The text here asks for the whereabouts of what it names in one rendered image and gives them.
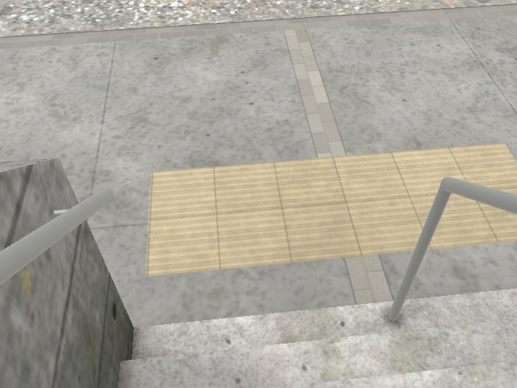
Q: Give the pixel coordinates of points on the stairs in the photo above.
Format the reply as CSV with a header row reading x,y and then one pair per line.
x,y
465,340

